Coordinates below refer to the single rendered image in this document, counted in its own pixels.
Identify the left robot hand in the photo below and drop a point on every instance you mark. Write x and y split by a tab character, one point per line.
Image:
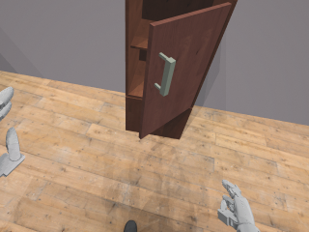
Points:
11	160

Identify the left robot foot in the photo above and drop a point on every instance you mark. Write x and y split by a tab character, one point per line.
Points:
130	226

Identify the handle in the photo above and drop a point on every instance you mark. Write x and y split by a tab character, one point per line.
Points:
167	74

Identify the right robot hand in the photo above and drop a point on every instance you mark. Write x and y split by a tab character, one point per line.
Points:
239	209

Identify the cupboard door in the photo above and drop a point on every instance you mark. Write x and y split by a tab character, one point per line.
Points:
190	40

